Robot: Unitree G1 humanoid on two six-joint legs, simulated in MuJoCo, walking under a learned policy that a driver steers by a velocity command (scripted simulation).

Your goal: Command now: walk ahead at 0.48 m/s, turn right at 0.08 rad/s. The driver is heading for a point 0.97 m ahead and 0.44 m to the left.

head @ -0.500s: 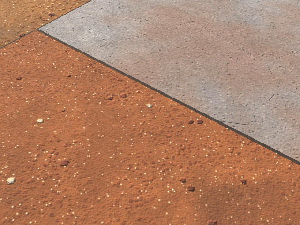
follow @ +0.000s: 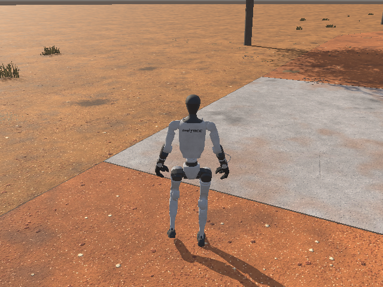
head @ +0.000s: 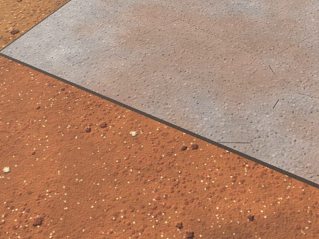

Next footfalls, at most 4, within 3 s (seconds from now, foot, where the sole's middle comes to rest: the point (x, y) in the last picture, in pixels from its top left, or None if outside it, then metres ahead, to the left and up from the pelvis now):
0.32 left None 0.37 0.13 -0.78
0.78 right None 0.42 -0.09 -0.78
1.20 left None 0.26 0.12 -0.78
1.64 right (131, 200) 0.64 0.18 -0.78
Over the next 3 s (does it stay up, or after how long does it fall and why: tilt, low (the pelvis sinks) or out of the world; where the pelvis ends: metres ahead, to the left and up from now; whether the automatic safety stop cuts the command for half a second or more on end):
stays up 0.90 0.58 -0.01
